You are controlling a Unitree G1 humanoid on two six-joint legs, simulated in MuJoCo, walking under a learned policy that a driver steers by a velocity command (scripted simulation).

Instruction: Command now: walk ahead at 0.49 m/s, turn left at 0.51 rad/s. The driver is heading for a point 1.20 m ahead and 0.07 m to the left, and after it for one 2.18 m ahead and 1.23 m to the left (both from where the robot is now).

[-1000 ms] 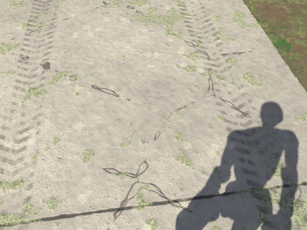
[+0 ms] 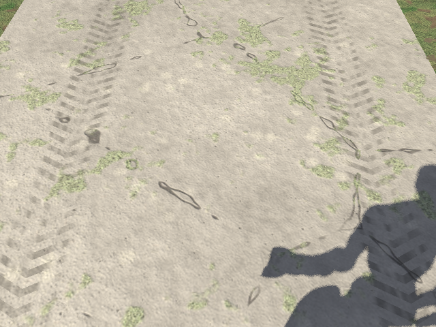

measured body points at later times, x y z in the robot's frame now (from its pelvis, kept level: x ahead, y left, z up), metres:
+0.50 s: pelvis +0.26 -0.05 +0.01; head +0.29 -0.05 +0.45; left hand +0.24 +0.23 -0.11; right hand +0.48 -0.26 -0.10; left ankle +0.28 +0.13 -0.66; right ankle +0.27 -0.15 -0.74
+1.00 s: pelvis +0.49 +0.09 +0.00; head +0.50 +0.11 +0.45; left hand +0.54 +0.39 -0.12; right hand +0.61 -0.16 -0.11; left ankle +0.46 +0.18 -0.74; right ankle +0.57 -0.06 -0.65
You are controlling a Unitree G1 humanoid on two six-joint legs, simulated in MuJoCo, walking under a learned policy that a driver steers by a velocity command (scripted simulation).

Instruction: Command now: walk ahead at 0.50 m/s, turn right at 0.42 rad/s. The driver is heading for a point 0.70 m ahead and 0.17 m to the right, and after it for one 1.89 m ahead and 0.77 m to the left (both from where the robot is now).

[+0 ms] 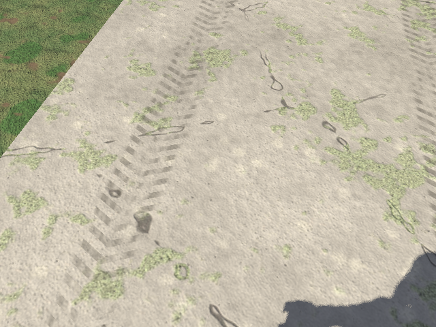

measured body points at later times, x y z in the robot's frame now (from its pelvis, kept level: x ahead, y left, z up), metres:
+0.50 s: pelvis +0.25 -0.09 -0.01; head +0.29 -0.11 +0.44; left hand +0.43 +0.15 -0.11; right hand +0.33 -0.39 -0.11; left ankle +0.30 +0.09 -0.66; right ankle +0.27 -0.16 -0.75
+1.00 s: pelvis +0.53 -0.12 +0.00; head +0.56 -0.12 +0.45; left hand +0.77 +0.06 -0.11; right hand +0.48 -0.40 -0.11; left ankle +0.59 -0.05 -0.75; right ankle +0.45 -0.24 -0.67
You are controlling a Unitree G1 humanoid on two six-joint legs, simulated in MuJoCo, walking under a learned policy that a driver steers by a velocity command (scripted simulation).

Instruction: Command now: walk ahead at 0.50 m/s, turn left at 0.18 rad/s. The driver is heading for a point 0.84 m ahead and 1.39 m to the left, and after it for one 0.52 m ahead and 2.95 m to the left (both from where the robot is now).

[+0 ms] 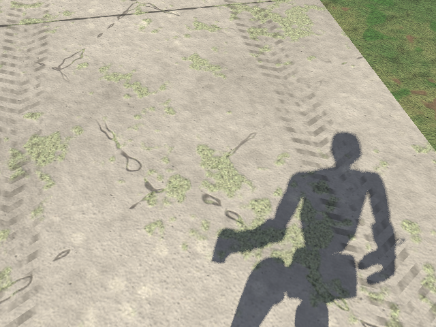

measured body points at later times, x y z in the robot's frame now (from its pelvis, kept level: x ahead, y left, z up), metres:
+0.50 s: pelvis +0.24 -0.03 +0.00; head +0.26 -0.04 +0.45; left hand +0.26 +0.26 -0.10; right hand +0.45 -0.27 -0.10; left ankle +0.24 +0.12 -0.66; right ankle +0.26 -0.14 -0.74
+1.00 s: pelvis +0.46 +0.12 +0.00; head +0.49 +0.16 +0.45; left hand +0.46 +0.44 -0.10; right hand +0.70 -0.06 -0.10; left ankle +0.44 +0.19 -0.74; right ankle +0.61 -0.01 -0.66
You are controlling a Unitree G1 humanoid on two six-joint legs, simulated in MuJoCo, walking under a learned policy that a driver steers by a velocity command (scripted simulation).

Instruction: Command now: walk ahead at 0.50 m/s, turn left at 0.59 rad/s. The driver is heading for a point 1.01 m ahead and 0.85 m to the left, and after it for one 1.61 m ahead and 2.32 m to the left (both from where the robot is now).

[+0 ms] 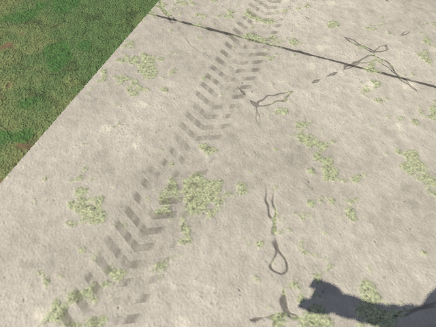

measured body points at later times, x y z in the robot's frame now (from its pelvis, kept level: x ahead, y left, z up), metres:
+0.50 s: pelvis +0.27 -0.04 +0.00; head +0.30 -0.05 +0.45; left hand +0.27 +0.25 -0.11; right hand +0.49 -0.27 -0.10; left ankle +0.25 +0.11 -0.66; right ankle +0.30 -0.15 -0.74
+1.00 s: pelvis +0.50 +0.12 +0.00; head +0.52 +0.15 +0.45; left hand +0.48 +0.44 -0.10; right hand +0.74 -0.06 -0.10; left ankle +0.48 +0.19 -0.74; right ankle +0.62 -0.02 -0.66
